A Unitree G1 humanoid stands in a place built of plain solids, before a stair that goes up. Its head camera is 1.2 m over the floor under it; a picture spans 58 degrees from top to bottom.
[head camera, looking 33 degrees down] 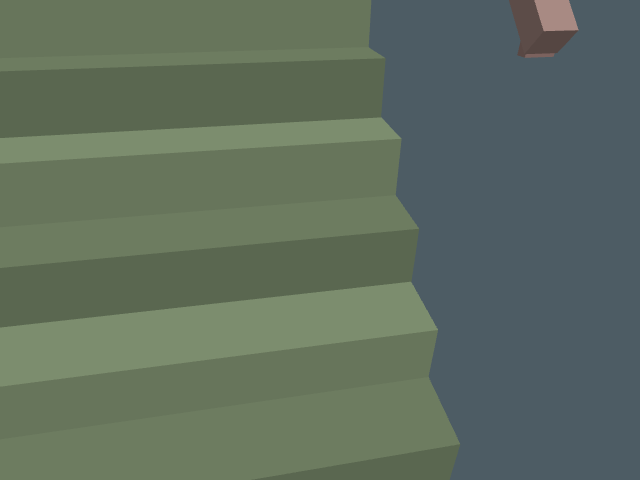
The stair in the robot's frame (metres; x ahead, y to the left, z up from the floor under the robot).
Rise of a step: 0.19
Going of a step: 0.21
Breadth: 1.20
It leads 10 degrees to the left of straight ahead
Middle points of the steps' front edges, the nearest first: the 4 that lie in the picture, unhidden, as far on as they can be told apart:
0.73 0.28 0.38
0.94 0.31 0.56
1.14 0.35 0.75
1.35 0.38 0.94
